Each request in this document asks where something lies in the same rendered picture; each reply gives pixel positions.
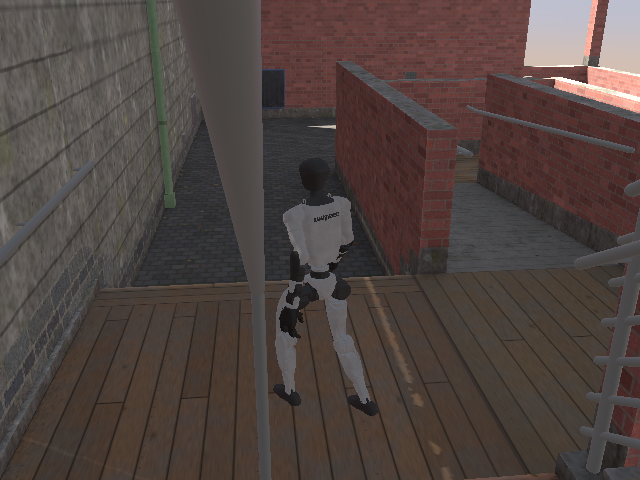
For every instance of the humanoid robot head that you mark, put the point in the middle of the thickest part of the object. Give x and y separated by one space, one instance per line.
314 173

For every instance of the right robot forearm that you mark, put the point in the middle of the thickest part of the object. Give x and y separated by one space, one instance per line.
342 251

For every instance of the left robot forearm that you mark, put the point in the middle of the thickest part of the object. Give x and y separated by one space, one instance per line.
296 281

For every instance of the robot torso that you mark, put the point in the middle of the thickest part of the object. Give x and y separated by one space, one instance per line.
322 231

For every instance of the left robot upper arm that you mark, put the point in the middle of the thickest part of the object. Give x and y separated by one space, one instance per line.
293 221

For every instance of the left robot hand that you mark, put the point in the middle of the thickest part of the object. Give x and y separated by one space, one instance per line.
288 320

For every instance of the right robot upper arm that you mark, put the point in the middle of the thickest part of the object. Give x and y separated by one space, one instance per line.
346 220

